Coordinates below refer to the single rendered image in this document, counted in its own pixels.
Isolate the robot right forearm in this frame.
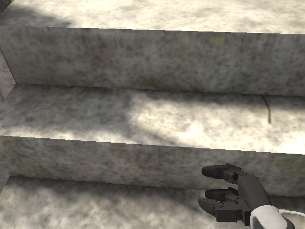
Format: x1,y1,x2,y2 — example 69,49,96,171
250,205,295,229

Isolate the robot right hand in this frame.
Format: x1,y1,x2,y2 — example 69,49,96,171
198,163,273,226

